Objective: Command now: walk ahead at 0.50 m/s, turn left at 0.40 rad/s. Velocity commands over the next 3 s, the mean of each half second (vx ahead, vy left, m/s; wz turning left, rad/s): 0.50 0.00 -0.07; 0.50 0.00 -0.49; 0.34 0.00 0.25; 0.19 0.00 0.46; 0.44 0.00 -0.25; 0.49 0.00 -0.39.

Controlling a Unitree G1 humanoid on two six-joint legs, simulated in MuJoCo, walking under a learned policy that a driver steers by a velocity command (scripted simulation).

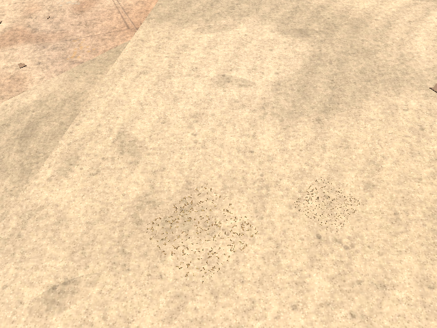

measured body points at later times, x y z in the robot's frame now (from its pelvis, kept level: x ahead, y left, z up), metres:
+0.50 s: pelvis +0.26 +0.06 +0.00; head +0.28 +0.07 +0.45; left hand +0.37 +0.34 -0.12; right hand +0.34 -0.22 -0.10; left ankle +0.28 +0.16 -0.74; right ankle +0.26 -0.10 -0.66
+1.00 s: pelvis +0.51 -0.06 +0.00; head +0.54 -0.08 +0.45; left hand +0.70 +0.17 -0.10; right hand +0.55 -0.37 -0.11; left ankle +0.58 +0.11 -0.66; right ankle +0.51 -0.13 -0.74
